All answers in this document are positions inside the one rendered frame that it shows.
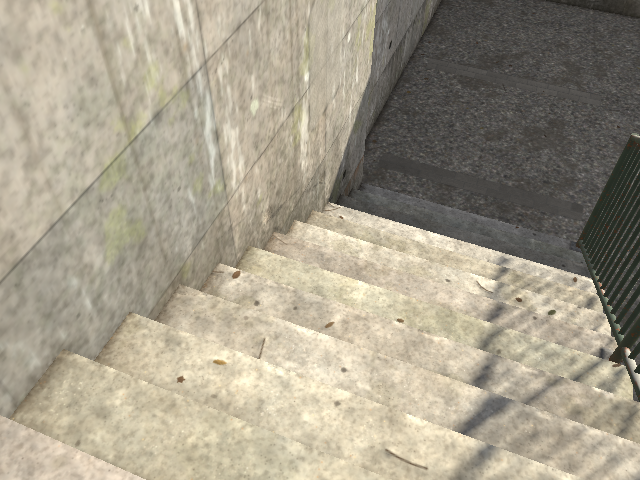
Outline stairs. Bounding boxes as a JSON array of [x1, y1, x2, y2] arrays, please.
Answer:
[[0, 183, 640, 480]]

